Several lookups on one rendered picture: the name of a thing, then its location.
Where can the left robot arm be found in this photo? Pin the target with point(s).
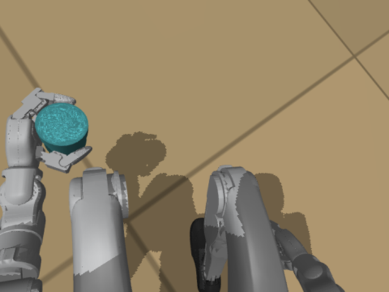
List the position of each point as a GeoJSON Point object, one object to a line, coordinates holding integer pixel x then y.
{"type": "Point", "coordinates": [21, 229]}

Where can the left robot hand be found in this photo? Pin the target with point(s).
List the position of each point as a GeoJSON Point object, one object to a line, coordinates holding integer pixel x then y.
{"type": "Point", "coordinates": [23, 147]}

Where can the right robot hand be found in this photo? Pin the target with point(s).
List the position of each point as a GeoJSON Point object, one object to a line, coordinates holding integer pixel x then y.
{"type": "Point", "coordinates": [288, 245]}

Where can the right robot arm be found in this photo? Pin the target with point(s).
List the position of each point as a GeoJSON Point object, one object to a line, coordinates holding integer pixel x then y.
{"type": "Point", "coordinates": [313, 275]}

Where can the right robot foot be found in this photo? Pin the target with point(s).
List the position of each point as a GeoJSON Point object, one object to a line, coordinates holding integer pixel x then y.
{"type": "Point", "coordinates": [197, 243]}

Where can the cup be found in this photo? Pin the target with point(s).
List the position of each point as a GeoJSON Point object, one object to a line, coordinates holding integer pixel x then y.
{"type": "Point", "coordinates": [62, 127]}

